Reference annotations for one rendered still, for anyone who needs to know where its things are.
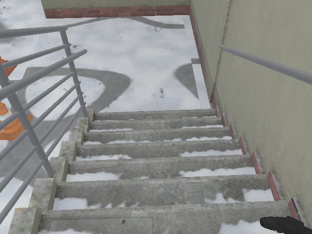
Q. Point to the robot right hand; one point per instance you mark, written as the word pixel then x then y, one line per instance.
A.
pixel 286 225

